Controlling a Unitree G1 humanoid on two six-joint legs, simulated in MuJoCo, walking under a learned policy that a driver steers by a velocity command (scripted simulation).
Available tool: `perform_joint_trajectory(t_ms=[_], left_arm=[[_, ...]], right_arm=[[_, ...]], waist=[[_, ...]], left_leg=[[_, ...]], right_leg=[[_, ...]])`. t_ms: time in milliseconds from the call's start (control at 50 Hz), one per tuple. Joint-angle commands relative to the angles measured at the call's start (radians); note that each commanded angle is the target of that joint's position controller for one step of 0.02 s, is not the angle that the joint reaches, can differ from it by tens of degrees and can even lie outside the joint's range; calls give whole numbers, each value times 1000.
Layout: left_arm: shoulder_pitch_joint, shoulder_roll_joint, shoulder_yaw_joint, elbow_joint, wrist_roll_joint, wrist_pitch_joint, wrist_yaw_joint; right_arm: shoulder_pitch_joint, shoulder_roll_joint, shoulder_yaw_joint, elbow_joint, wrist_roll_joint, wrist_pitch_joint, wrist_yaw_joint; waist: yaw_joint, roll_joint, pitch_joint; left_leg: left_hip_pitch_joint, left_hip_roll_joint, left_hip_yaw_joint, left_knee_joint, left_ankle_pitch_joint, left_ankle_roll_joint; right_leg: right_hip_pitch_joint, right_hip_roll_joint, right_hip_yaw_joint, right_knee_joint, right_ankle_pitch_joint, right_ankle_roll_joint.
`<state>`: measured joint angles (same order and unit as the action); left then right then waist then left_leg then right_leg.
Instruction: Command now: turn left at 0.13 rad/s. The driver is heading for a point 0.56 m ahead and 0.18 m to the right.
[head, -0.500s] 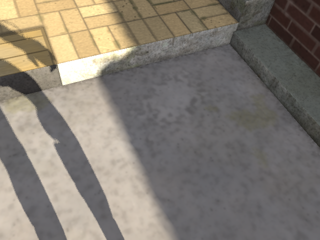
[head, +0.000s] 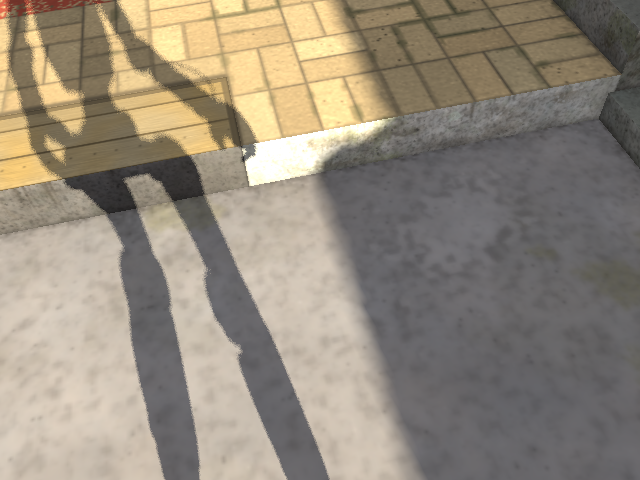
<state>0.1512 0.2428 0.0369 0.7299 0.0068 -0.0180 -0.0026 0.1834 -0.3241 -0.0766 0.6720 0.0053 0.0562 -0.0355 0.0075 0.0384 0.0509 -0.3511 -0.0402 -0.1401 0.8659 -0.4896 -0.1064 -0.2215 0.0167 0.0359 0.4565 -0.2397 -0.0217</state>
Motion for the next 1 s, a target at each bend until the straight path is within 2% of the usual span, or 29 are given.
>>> perform_joint_trajectory(t_ms=[20,40,60,80,100,120,140,160,180,220,320,480,820,840,860,900,920,940,960,980,1000], left_arm=[[-41,157,35,-56,-2,1,4],[-28,165,36,-49,-4,5,4],[-31,166,34,-45,-10,8,3],[-22,159,29,-37,-17,7,1],[9,150,23,-28,-14,-3,-2],[27,140,16,-27,7,-19,-10],[43,126,15,-23,10,-28,-14],[-8,143,13,-16,13,-27,-13],[-32,135,13,-18,10,-23,-12],[-30,124,10,-11,4,-8,-3],[-4,122,11,24,2,2,9],[17,129,14,91,-3,6,22],[61,118,12,235,-7,18,43],[78,107,9,249,-7,19,44],[80,104,9,256,-13,21,45],[58,101,9,245,-19,11,46],[38,90,6,232,-21,-4,41],[31,67,1,223,-26,-23,34],[26,59,-1,216,-30,-42,25],[42,64,1,218,-36,-58,15],[84,58,0,230,-42,-70,6]], right_arm=[[-23,-18,2,-58,4,-18,3],[-12,-30,-2,-48,8,-19,4],[15,-35,-4,-31,9,-20,4],[36,-39,-4,-16,2,-21,5],[32,-69,-6,-18,-8,-23,3],[38,-126,-16,-27,-15,-22,-4],[28,-141,-23,-4,-14,-20,0],[18,-89,-14,-14,-15,-23,9],[20,-60,-4,-4,-22,-27,11],[17,-56,0,5,-22,-37,10],[41,-43,10,27,-19,-51,3],[58,-31,18,69,-16,-62,1],[95,-12,28,207,-10,-70,0],[112,-8,29,223,-9,-68,-2],[118,-20,25,231,-3,-65,-5],[125,-55,16,228,5,-65,-8],[149,-73,11,232,10,-73,-7],[174,-97,3,240,16,-84,-4],[176,-110,-2,244,20,-93,-1],[148,-104,0,236,21,-98,0],[100,-93,4,223,24,-100,3]], waist=[[12,-213,-106],[14,-214,-114],[-3,-207,-117],[-16,-193,-113],[-7,-159,-122],[16,-65,-149],[43,48,-151],[1,15,-128],[-2,8,-106],[0,20,-56],[5,11,-27],[4,-23,-30],[6,-29,-14],[6,-22,-34],[1,-10,-19],[-15,39,61],[-28,80,95],[-32,142,109],[-32,170,129],[-12,166,139],[24,160,138]], left_leg=[[43,37,69,-195,37,-13],[75,33,82,-274,90,-7],[126,29,96,-391,185,5],[196,28,99,-523,315,23],[274,60,50,-546,422,47],[352,134,-12,-476,625,78],[291,119,3,-415,521,123],[243,104,5,-428,429,135],[212,103,0,-444,384,129],[173,92,2,-451,379,115],[137,84,3,-449,359,111],[145,72,13,-445,376,116],[144,48,49,-455,375,110],[152,40,55,-466,273,114],[138,32,51,-476,90,130],[72,82,-40,-537,-259,190],[68,140,-127,-588,-344,229],[80,220,-243,-648,-393,275],[51,281,-333,-685,-384,316],[31,299,-350,-689,-341,328],[4,282,-307,-664,-279,310]], right_leg=[[116,-190,167,-82,435,-177],[127,-193,177,-71,442,-179],[122,-188,174,-58,437,-170],[100,-179,168,-54,421,-147],[59,-170,170,-59,367,-103],[2,-139,130,-35,285,-54],[22,-67,48,-51,142,-9],[43,-48,23,-21,88,21],[39,-44,16,-12,75,28],[23,-44,17,-3,100,25],[29,-44,18,2,106,34],[40,-46,21,-1,127,51],[44,-40,15,-14,130,49],[50,-24,-2,-10,40,47],[23,4,-29,18,-110,39],[-94,28,-50,89,-343,16],[-152,28,-57,146,-341,8],[-187,30,-80,233,-270,7],[-187,4,-59,290,-220,-6],[-172,-17,-43,280,-217,-28],[-104,-23,-46,187,-219,-51]])
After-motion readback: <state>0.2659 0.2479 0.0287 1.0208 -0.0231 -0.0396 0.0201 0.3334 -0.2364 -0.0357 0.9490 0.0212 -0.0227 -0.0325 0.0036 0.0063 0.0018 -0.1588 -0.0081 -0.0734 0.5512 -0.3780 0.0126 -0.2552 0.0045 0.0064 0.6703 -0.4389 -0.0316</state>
